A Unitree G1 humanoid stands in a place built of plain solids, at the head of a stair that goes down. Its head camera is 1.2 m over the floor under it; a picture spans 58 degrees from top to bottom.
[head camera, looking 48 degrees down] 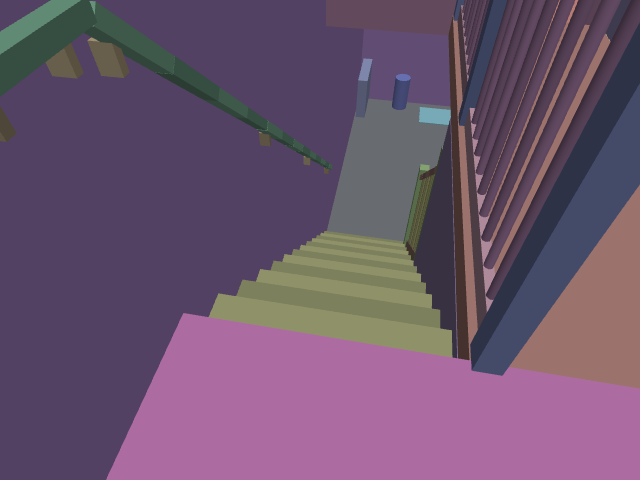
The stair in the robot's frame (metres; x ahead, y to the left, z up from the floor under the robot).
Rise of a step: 0.20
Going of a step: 0.22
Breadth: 0.90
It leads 11 degrees to the right of straight ahead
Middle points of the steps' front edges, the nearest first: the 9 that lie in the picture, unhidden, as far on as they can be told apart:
0.68 0.00 0.00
0.90 -0.04 -0.20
1.12 -0.08 -0.40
1.34 -0.12 -0.60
1.56 -0.17 -0.80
1.78 -0.21 -1.00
1.99 -0.25 -1.21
2.21 -0.29 -1.41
2.43 -0.33 -1.61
